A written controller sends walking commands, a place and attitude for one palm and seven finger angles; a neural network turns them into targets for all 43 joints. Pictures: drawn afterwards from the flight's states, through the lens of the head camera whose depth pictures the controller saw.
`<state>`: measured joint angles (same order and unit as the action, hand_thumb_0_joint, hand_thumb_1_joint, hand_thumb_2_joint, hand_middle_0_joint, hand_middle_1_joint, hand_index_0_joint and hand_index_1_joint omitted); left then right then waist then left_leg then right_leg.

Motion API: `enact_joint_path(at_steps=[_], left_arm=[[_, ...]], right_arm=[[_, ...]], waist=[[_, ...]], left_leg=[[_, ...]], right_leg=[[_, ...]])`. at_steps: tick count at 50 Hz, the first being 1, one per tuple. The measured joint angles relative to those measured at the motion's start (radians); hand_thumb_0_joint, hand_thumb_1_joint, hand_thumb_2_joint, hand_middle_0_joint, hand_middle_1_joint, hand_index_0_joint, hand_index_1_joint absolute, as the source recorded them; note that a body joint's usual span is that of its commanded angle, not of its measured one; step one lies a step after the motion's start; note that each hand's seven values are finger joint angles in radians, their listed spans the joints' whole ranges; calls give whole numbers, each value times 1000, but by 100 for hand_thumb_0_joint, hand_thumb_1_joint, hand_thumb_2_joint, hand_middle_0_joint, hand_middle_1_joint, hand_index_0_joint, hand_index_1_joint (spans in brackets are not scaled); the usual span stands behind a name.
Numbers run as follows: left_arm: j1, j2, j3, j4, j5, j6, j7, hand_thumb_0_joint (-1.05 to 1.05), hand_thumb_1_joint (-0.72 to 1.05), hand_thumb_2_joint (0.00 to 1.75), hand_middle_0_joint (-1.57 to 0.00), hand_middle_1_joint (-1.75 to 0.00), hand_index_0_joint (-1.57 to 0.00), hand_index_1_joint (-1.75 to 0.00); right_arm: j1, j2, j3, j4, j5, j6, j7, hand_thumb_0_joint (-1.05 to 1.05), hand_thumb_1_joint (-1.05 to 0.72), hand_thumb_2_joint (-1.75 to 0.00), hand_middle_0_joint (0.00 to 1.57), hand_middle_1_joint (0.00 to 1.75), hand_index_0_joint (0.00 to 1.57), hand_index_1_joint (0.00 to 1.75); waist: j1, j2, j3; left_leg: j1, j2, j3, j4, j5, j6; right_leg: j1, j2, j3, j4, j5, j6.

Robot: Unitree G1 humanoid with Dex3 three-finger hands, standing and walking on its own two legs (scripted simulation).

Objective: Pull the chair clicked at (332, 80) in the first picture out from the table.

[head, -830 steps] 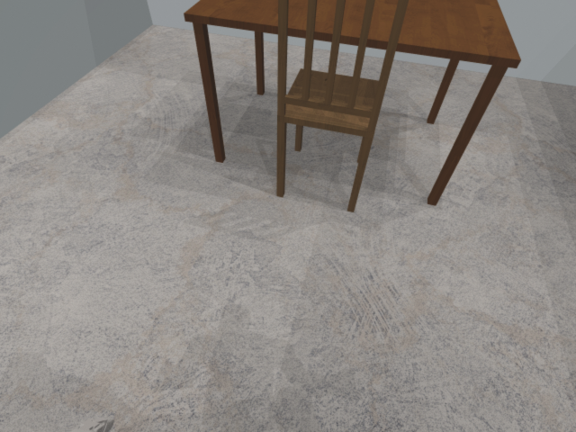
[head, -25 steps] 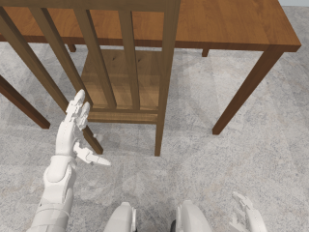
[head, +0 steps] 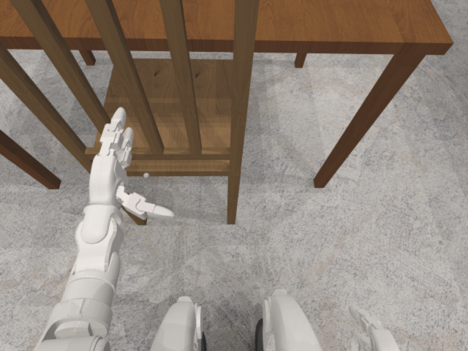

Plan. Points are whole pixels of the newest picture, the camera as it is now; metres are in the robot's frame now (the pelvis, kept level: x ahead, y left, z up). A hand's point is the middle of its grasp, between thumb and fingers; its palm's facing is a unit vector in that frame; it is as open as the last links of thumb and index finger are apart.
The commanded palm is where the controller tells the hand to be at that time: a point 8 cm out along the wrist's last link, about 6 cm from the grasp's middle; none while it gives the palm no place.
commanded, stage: aim the fingers beside a spindle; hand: left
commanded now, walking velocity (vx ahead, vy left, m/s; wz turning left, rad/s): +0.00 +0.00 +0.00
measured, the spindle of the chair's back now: (136, 94) +0.53 +0.16 +0.07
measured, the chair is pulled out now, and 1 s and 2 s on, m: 0.00 0.00 0.00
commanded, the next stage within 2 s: push the fingers through the gap in 0.44 s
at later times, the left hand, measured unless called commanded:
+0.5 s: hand (147, 185) +0.38 +0.14 +0.02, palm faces -0.03 -1.00 -0.04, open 16.9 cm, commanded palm +0.36 +0.20 +0.02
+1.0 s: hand (151, 160) +0.43 +0.14 +0.02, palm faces -0.01 -1.00 -0.05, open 16.9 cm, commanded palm +0.41 +0.19 +0.02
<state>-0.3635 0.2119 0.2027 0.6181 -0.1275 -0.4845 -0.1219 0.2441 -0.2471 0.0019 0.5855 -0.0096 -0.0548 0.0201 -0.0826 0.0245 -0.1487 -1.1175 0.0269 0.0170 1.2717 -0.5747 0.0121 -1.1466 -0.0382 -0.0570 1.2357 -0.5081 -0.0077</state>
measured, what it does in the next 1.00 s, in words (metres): stands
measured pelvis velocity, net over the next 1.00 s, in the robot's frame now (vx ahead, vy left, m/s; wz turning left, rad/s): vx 0.00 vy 0.00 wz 0.00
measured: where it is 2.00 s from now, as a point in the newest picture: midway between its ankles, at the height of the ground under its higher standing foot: outside the picture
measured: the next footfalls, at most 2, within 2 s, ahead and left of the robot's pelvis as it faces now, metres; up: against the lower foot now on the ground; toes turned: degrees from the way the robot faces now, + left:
none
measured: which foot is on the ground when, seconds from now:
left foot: down 0.00-1.00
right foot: down 0.00-1.00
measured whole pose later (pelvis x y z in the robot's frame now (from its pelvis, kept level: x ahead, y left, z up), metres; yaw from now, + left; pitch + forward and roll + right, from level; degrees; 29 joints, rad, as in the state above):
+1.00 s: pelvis +0.00 +0.00 +0.00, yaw +0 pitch +25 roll -1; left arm -0.50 0.24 0.23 0.75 -0.11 -0.49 -0.10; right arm 0.26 -0.25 0.00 0.60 -0.01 -0.03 0.02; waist -0.10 0.03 -0.15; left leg -1.14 0.03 0.01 1.28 -0.57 0.01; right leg -1.17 -0.04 -0.06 1.24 -0.50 -0.01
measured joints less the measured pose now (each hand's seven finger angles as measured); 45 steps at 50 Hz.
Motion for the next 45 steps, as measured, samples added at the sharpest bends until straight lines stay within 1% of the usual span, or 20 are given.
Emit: enact_joint_path(at_steps=[5,11,15,23,29,34,38,45], left_arm=[[21,4,3,-2,-12,1,-9,-1,-50,30,-6,-8,-7,-8],[52,-6,-18,-30,-21,-14,-18,-1,-50,30,-6,-8,-6,-8],[53,-13,-30,-30,-14,-17,-17,-1,-50,30,-6,-8,-6,-8],[60,-25,-60,-58,1,-10,8,-1,-50,30,-6,-8,-6,-8],[56,-30,-64,-54,11,-7,22,-1,-50,30,-6,-8,-7,-8],[7,-15,-47,-8,16,-8,24,-1,-50,30,-6,-8,-7,-8],[-43,1,-29,23,10,-5,16,-1,-50,30,-6,-8,-7,-8],[-105,13,-1,86,11,9,9,-1,-50,30,-6,-8,-6,-8]], right_arm=[[10,0,2,-2,5,7,2,1,-90,-90,21,30,21,30],[9,-3,-2,-1,6,2,0,1,-90,-90,21,30,21,30],[-3,-4,-3,-3,5,0,0,1,-90,-90,21,30,21,30],[-25,-3,-4,-20,3,6,3,1,-90,-90,20,30,21,30],[-32,3,3,-24,2,14,3,1,-90,-90,20,30,21,30],[-34,5,9,-16,1,12,-4,1,-90,-90,21,30,21,30],[-30,3,8,-5,-1,9,-7,1,-90,-90,21,30,21,30],[-6,-3,4,8,0,20,-5,1,-90,-90,21,30,21,30]], waist=[[4,1,1],[12,0,0],[15,-3,-2],[20,-2,-2],[22,-3,-4],[17,-2,1],[10,1,2],[-4,4,-1]], left_leg=[[9,0,2,-12,4,2],[16,-3,-2,-15,4,4],[15,-5,-4,-10,2,5],[13,-8,-5,-3,1,6],[11,-8,-4,-1,0,5],[-2,-8,-10,10,-1,3],[-16,-7,-13,16,-1,1],[-23,-4,-8,9,3,0]], right_leg=[[8,1,2,-12,4,2],[20,-2,-2,-19,4,4],[21,-4,-4,-15,2,5],[21,-7,-4,-9,1,7],[17,-7,-2,-4,-2,6],[6,-7,-8,6,-4,3],[-7,-6,-10,11,-4,1],[-18,-2,-5,6,1,0]])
